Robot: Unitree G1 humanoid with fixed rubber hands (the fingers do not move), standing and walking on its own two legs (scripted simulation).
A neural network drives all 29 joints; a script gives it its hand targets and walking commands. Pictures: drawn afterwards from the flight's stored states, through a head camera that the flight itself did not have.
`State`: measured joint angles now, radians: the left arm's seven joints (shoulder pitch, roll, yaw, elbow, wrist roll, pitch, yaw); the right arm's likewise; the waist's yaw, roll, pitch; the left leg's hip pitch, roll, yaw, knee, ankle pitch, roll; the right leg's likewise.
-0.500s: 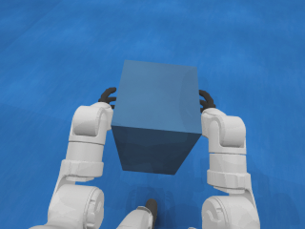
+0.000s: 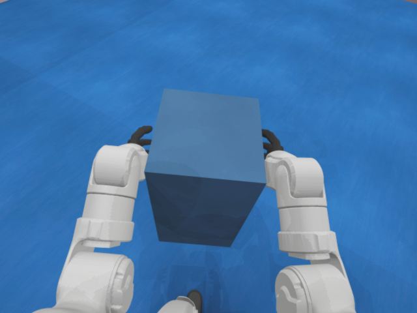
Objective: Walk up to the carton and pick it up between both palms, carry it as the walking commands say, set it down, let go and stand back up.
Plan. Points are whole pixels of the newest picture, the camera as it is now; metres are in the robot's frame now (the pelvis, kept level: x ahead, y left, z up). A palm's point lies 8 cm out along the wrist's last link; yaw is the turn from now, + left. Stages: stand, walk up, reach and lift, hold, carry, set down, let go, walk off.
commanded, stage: carry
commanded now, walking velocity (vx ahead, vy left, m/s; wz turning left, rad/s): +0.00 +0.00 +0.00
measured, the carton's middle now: (202, 179) +0.36 +0.04 +0.04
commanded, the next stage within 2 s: none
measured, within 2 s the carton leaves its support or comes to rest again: neither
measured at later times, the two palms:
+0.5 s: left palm (40, 224) +0.23 +0.26 +0.12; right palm (219, 217) +0.26 +0.01 +0.11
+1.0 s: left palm (15, 311) +0.12 +0.23 +0.14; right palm (239, 276) +0.17 -0.01 +0.14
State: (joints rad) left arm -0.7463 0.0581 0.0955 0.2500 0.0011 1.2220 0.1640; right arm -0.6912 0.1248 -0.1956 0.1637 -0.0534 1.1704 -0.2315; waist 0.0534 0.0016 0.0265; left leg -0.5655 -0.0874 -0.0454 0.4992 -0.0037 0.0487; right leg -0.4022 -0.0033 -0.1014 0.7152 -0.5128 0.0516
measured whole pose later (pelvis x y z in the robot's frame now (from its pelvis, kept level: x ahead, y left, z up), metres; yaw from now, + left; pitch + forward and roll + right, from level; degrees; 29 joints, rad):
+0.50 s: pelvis -0.10 +0.05 +0.00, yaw +8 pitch +2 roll -1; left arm -0.74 0.06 0.10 0.33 0.02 1.25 0.15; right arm -0.65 0.15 -0.20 0.23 -0.06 1.17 -0.23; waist 0.04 -0.01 -0.04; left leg -0.47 -0.02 0.04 0.60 -0.16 0.06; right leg -0.35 -0.02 -0.09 0.63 -0.33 0.00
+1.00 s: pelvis -0.17 +0.03 +0.01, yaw +11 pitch -2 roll +0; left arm -0.66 0.03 0.08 0.36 0.02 1.29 0.14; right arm -0.64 0.12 -0.18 0.28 -0.07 1.27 -0.22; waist 0.02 0.01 -0.10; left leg -0.43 0.02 0.12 0.46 -0.19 0.02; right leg -0.34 -0.02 -0.08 0.57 -0.25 -0.04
